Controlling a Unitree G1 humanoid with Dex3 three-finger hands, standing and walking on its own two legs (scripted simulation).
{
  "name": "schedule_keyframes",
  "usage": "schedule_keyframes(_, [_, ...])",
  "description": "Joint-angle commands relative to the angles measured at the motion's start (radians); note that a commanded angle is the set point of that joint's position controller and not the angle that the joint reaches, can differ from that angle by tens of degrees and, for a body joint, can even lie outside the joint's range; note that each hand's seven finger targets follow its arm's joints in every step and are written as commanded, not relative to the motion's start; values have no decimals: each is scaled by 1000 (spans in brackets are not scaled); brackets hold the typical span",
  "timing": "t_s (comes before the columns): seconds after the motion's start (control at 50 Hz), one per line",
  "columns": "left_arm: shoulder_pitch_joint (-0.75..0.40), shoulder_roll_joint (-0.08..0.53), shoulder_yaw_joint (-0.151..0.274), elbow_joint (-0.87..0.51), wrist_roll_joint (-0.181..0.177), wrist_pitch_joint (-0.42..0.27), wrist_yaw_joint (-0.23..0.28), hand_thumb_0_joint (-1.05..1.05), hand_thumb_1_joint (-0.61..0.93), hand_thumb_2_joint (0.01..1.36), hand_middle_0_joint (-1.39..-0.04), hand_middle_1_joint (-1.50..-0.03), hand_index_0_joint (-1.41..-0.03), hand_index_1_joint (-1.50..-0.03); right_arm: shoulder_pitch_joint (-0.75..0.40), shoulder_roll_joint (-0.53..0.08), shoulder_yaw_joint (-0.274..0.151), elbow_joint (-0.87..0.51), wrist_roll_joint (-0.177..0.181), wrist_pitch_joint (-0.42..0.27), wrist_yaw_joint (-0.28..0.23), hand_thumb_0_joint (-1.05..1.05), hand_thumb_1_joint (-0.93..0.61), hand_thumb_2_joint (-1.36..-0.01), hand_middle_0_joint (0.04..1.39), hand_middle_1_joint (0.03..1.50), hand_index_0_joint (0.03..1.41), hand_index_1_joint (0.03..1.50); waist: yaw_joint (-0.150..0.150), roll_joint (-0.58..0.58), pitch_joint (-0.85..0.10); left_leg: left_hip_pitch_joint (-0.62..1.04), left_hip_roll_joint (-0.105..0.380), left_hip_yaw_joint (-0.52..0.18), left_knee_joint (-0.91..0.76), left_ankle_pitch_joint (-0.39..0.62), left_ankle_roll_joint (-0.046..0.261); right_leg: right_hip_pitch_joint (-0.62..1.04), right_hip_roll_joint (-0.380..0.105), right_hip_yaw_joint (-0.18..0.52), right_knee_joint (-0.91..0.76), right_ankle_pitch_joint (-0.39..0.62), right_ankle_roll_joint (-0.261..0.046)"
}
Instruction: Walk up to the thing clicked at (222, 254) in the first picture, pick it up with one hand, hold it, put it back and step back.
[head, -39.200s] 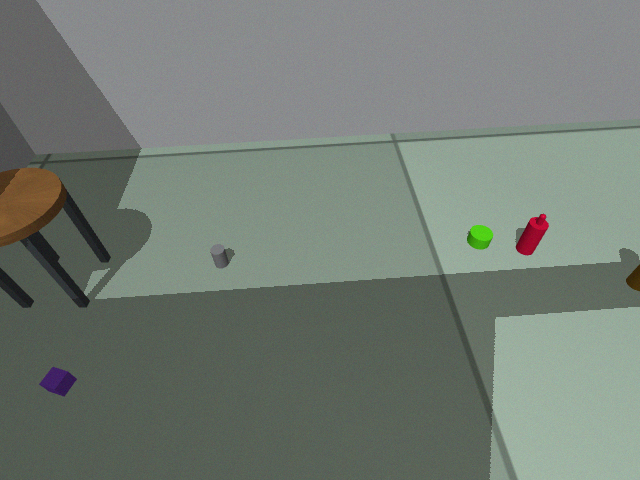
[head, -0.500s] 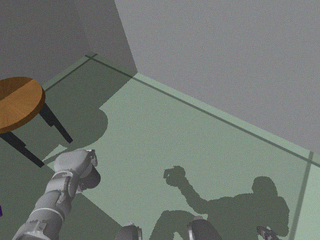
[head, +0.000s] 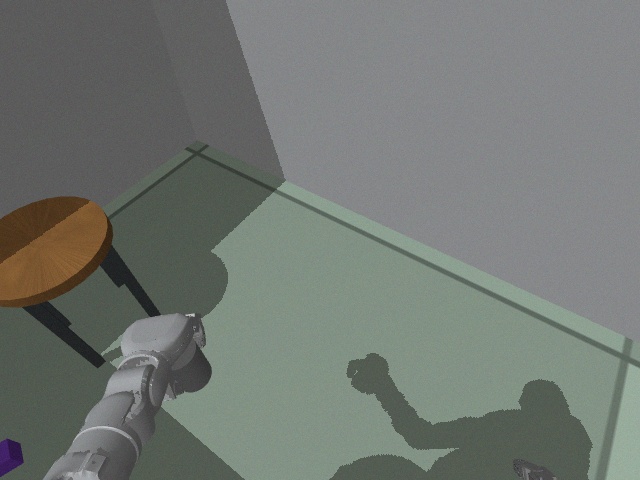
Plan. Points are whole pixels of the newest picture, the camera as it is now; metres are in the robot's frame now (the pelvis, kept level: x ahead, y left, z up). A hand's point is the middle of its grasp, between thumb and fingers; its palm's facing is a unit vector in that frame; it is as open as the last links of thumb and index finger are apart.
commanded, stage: hold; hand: left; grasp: from above
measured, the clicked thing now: (185, 363) +0.32 +0.21 -0.09
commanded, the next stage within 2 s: crouch in 1.80 s
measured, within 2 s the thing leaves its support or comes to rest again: neither
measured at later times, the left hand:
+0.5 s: hand (164, 355) +0.31 +0.22 -0.03, palm faces -0.45 -0.04 -0.89, open 9.0 cm
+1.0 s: hand (164, 368) +0.29 +0.21 -0.01, palm faces -0.45 -0.05 -0.89, open 8.8 cm
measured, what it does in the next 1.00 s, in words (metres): stands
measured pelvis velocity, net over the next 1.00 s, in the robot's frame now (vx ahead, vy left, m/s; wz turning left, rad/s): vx -0.01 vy -0.01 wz -0.01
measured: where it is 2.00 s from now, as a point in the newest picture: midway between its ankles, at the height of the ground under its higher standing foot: outside the picture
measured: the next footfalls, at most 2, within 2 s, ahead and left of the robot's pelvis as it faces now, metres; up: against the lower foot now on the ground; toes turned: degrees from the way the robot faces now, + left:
none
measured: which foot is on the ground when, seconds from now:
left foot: down 0.00-1.00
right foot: down 0.00-1.00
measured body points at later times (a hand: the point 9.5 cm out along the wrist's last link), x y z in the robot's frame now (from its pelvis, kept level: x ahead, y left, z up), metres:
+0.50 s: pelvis +0.01 +0.00 +0.02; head +0.02 -0.02 +0.47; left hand +0.33 +0.22 +0.02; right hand +0.13 -0.27 -0.10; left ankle +0.01 +0.13 -0.71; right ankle +0.02 -0.15 -0.71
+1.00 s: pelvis -0.01 -0.01 +0.02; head +0.00 -0.03 +0.47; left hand +0.31 +0.21 +0.04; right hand +0.14 -0.26 -0.09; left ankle +0.01 +0.13 -0.71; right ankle +0.02 -0.15 -0.71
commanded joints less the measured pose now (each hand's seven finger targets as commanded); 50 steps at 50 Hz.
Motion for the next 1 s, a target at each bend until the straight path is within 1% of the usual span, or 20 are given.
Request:
schedule_keyframes(0.0, [-352, 222, 90, -197, 7, -4, 27, 0, 478, 825, -813, -901, -857, -857, -10, -149, -50, -107, -1, -34, -8, 0, -907, -900, 200, 300, 200, 300, -2, 15, -261, 204, -57, 2, -141, 245, 13, 136, 60, -29, -135, 203, -45])
schedule_keyframes(0.12, [-319, 200, 81, -217, -9, -6, -11, 0, 486, 863, -807, -941, -854, -893, -18, -150, -52, -124, 1, -24, -3, 0, -905, -899, 200, 300, 200, 300, 7, 7, -257, 244, -57, 7, -170, 299, 13, 189, 65, -32, -158, 246, -46])
schedule_keyframes(0.2, [-291, 219, 91, -222, -4, -10, -32, 0, 496, 868, -820, -939, -865, -894, -29, -151, -50, -141, 5, -17, -4, 0, -907, -900, 200, 300, 199, 300, 11, -13, -241, 241, -63, 14, -178, 320, 20, 214, 61, -28, -173, 276, -42])
schedule_keyframes(0.28, [-324, 221, 89, -295, 2, -16, -46, 0, 488, 851, -800, -944, -850, -892, -33, -151, -51, -149, 6, -10, -4, 0, -905, -899, 200, 300, 200, 300, 16, 23, -272, 293, -59, 18, -192, 363, 16, 226, 64, -30, -171, 308, -47])
schedule_keyframes(0.32, [-306, 225, 95, -277, 9, -14, -47, 0, 470, 851, -789, -938, -837, -888, -33, -153, -51, -152, 6, -6, -2, 0, -905, -899, 200, 300, 200, 300, 19, -7, -254, 288, -59, 16, -196, 372, 18, 239, 64, -34, -179, 316, -45])
schedule_keyframes(0.36, [-318, 229, 99, -293, 4, -14, -44, 0, 478, 875, -787, -969, -837, -917, -43, -151, -48, -157, 6, -3, -1, 0, -905, -899, 200, 300, 200, 300, 22, 21, -242, 288, -60, 20, -209, 348, 15, 237, 63, -32, -188, 294, -47])
schedule_keyframes(0.38, [-326, 212, 86, -294, 7, -12, -46, 0, 481, 885, -794, -971, -843, -921, -45, -148, -48, -161, 6, -2, 0, 0, -906, -900, 200, 300, 199, 300, 20, 15, -231, 287, -59, 20, -214, 338, 17, 234, 63, -31, -193, 285, -47])
schedule_keyframes(0.4, [-325, 226, 101, -303, 2, -13, -45, 0, 486, 881, -787, -975, -840, -921, -46, -154, -51, -162, 6, -2, 0, 0, -903, -898, 200, 300, 200, 300, 21, 16, -237, 295, -58, 18, -219, 327, 16, 238, 65, -31, -200, 272, -45])
schedule_keyframes(0.44, [-313, 219, 96, -297, 3, -7, -46, 0, 502, 883, -802, -972, -854, -918, -54, -151, -48, -165, 7, -1, 1, 0, -903, -899, 200, 300, 199, 300, 22, 5, -224, 292, -59, 21, -227, 316, 20, 248, 63, -31, -209, 265, -44])
schedule_keyframes(0.52, [-309, 225, 94, -314, 0, -4, -67, 0, 482, 911, -792, -992, -839, -943, -64, -150, -47, -171, 10, 4, 2, 0, -909, -901, 199, 300, 199, 300, 33, 6, -229, 304, -58, 23, -237, 329, 21, 265, 62, -30, -217, 275, -43])
schedule_keyframes(0.56, [-299, 207, 80, -326, -1, -3, -75, 0, 479, 898, -792, -980, -838, -932, -71, -145, -42, -179, 11, 5, 1, 0, -909, -901, 199, 300, 199, 300, 31, -8, -220, 310, -58, 23, -246, 315, 24, 266, 62, -29, -225, 264, -43])
schedule_keyframes(0.62, [-291, 215, 91, -327, -10, -6, -82, 0, 503, 903, -797, -1007, -850, -953, -89, -146, -40, -188, 13, 5, -1, 0, -908, -901, 199, 300, 199, 300, 32, -8, -196, 308, -60, 26, -262, 277, 24, 264, 61, -28, -244, 224, -43])
schedule_keyframes(0.64, [-290, 204, 76, -330, -8, -4, -85, 0, 480, 890, -783, -1001, -835, -947, -91, -142, -37, -189, 13, 5, -2, 0, -910, -901, 199, 300, 199, 300, 32, -14, -191, 309, -58, 24, -267, 280, 24, 262, 61, -30, -246, 227, -43])
schedule_keyframes(0.66, [-287, 216, 89, -338, -9, -5, -86, 0, 502, 889, -791, -1012, -847, -954, -93, -147, -38, -192, 13, 5, -2, 0, -908, -901, 199, 300, 199, 300, 34, -12, -192, 312, -60, 26, -270, 263, 25, 264, 60, -27, -254, 213, -42])
schedule_keyframes(0.72, [-293, 216, 91, -354, -11, -6, -87, 0, 489, 860, -778, -1005, -838, -944, -109, -143, -34, -198, 14, 4, -4, 0, -911, -902, 199, 300, 199, 300, 34, -19, -176, 318, -62, 28, -283, 233, 27, 260, 57, -25, -269, 182, -41])
schedule_keyframes(0.84, [-301, 220, 88, -386, -5, -10, -94, 0, 491, 873, -780, -1016, -839, -955, -115, -140, -29, -195, 14, 1, -7, 0, -911, -902, 199, 300, 199, 300, 37, -10, -196, 340, -59, 28, -295, 255, 27, 282, 57, -26, -273, 202, -42])
schedule_keyframes(0.88, [-295, 236, 107, -375, -5, -10, -90, 0, 504, 873, -794, -1004, -852, -944, -120, -142, -29, -192, 14, 1, -8, 0, -910, -902, 199, 300, 199, 300, 39, -5, -190, 345, -60, 29, -300, 246, 27, 285, 57, -26, -281, 191, -41])
schedule_keyframes(0.92, [-299, 206, 80, -378, -7, -8, -91, 0, 477, 855, -765, -1015, -828, -950, -129, -137, -25, -195, 14, 0, -9, 0, -910, -902, 199, 300, 199, 300, 28, -18, -170, 345, -62, 30, -306, 228, 30, 276, 54, -23, -292, 177, -39])
schedule_keyframes(0.94, [-293, 227, 104, -382, -9, -7, -89, 0, 486, 850, -766, -1012, -830, -945, -130, -140, -26, -194, 15, -1, -10, 0, -908, -901, 199, 300, 199, 300, 39, -9, -167, 345, -61, 30, -314, 210, 28, 281, 55, -24, -298, 158, -40])
schedule_keyframes(0.98, [-271, 209, 89, -369, -15, -7, -94, 0, 480, 856, -768, -1014, -831, -949, -138, -138, -23, -199, 16, -3, -10, 0, -911, -902, 199, 300, 199, 300, 34, -23, -149, 342, -61, 30, -321, 192, 30, 278, 53, -22, -306, 141, -39])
